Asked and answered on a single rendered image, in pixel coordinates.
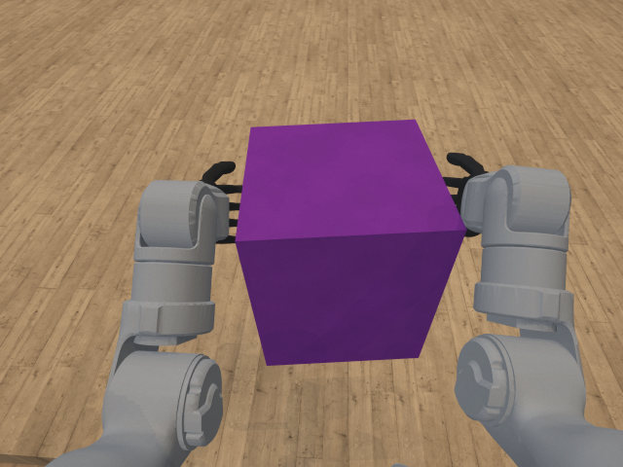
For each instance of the right robot forearm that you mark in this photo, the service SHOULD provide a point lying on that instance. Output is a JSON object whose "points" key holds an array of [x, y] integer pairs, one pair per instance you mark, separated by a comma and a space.
{"points": [[523, 215]]}

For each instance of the carton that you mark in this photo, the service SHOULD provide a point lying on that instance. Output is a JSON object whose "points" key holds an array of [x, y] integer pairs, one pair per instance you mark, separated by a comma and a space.
{"points": [[347, 235]]}

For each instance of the robot right hand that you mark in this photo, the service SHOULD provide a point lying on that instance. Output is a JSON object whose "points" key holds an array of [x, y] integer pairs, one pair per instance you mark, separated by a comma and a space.
{"points": [[473, 168]]}

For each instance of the robot left hand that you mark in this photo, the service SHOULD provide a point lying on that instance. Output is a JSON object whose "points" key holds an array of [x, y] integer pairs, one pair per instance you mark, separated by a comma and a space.
{"points": [[210, 177]]}

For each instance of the left robot forearm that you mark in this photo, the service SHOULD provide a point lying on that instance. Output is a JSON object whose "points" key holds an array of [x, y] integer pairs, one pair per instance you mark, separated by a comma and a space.
{"points": [[178, 225]]}

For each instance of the robot left upper arm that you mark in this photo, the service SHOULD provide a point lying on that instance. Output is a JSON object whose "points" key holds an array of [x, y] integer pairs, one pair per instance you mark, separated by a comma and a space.
{"points": [[159, 407]]}

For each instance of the robot right upper arm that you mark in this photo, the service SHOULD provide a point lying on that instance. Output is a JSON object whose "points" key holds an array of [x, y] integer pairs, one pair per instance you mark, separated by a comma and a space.
{"points": [[529, 394]]}

